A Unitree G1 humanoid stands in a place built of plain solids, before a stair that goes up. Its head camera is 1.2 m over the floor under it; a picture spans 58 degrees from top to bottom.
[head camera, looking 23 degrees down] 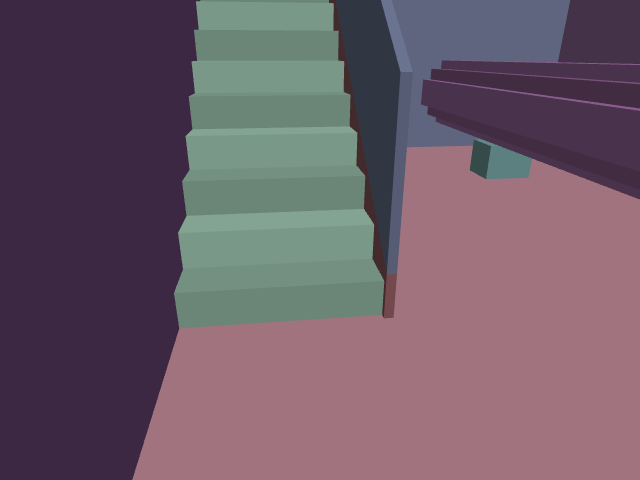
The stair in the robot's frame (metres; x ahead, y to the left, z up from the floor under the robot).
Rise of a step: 0.20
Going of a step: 0.26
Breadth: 1.00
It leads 7 degrees to the left of straight ahead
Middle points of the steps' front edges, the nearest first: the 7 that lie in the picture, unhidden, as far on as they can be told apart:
1.80 0.18 0.20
2.05 0.21 0.39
2.31 0.24 0.59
2.56 0.27 0.78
2.81 0.30 0.98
3.07 0.33 1.17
3.32 0.36 1.37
